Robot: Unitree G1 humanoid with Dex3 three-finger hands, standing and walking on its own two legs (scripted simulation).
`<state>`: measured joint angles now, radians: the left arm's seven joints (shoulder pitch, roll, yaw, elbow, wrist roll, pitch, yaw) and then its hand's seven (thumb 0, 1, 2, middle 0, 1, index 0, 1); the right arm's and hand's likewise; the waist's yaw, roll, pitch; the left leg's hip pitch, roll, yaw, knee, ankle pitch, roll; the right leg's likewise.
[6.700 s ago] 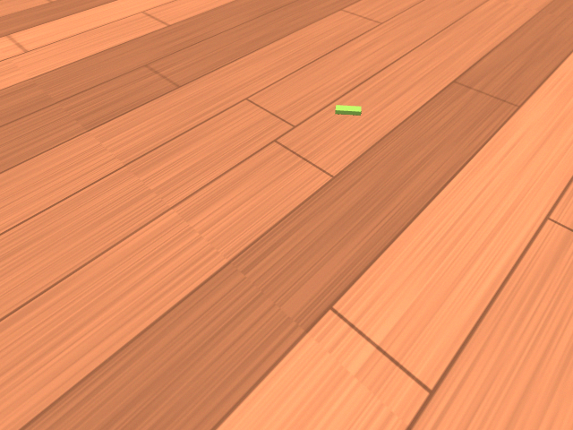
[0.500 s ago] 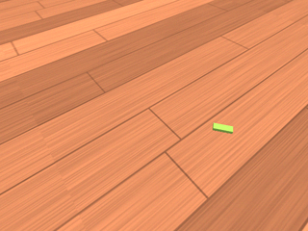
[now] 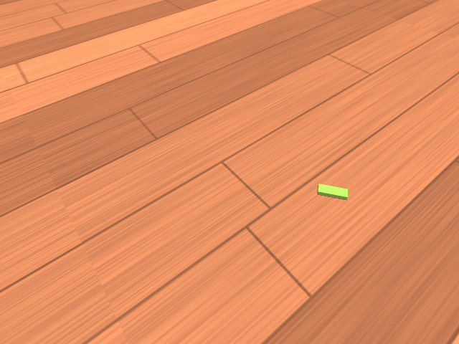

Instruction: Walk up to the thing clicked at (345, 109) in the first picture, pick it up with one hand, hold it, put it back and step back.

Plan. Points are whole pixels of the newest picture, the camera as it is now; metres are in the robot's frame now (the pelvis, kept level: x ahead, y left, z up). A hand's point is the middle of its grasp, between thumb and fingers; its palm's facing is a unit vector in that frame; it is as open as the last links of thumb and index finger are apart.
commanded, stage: stand
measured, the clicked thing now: (332, 191) +0.97 -0.48 -0.77
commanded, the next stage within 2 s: walk up in 0.36 s
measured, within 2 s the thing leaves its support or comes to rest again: neither
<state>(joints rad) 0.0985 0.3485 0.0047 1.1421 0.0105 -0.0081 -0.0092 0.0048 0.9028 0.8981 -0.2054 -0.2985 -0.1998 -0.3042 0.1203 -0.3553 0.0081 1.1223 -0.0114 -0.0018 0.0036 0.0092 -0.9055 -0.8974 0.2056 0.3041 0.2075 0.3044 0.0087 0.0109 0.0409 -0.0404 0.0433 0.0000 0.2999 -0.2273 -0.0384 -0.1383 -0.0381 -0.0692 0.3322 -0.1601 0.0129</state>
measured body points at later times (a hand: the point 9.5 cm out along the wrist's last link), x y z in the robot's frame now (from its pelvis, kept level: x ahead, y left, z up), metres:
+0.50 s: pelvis +0.01 +0.00 -0.01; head +0.01 +0.00 +0.44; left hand +0.08 +0.32 -0.13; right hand +0.08 -0.32 -0.14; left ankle -0.04 +0.14 -0.75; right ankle +0.01 -0.12 -0.75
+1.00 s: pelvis +0.17 +0.02 -0.02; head +0.20 +0.03 +0.43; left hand +0.26 +0.34 -0.14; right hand +0.22 -0.30 -0.12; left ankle +0.06 +0.14 -0.75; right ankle +0.31 -0.11 -0.73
